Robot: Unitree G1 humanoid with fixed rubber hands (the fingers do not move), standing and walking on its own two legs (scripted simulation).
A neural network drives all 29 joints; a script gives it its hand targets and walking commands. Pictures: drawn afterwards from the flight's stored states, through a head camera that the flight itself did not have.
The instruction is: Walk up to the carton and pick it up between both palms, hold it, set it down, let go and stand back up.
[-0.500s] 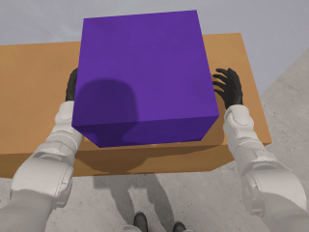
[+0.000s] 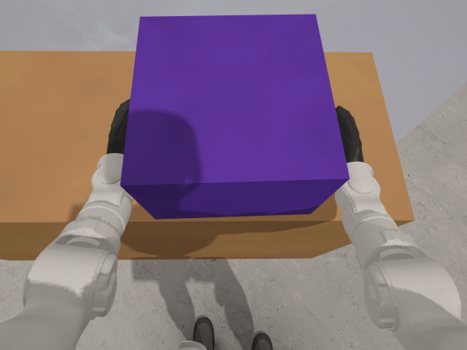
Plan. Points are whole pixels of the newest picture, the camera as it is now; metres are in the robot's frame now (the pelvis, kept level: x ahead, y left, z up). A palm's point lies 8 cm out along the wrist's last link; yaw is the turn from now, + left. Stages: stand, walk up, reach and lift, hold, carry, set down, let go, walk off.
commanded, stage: reach and lift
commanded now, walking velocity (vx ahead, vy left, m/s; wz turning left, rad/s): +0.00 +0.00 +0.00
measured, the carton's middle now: (231, 122) +0.50 +0.02 +0.01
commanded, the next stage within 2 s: none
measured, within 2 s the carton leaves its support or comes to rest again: neither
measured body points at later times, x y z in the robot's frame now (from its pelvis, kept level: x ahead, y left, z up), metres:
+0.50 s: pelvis +0.00 +0.00 +0.00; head +0.18 +0.00 +0.41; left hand +0.47 +0.20 -0.02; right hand +0.47 -0.18 -0.02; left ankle +0.00 +0.10 -0.71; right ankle -0.05 -0.11 -0.71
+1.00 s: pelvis +0.00 +0.00 +0.00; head +0.19 +0.00 +0.41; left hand +0.47 +0.19 -0.02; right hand +0.47 -0.18 -0.02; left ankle +0.00 +0.10 -0.71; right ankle -0.05 -0.11 -0.71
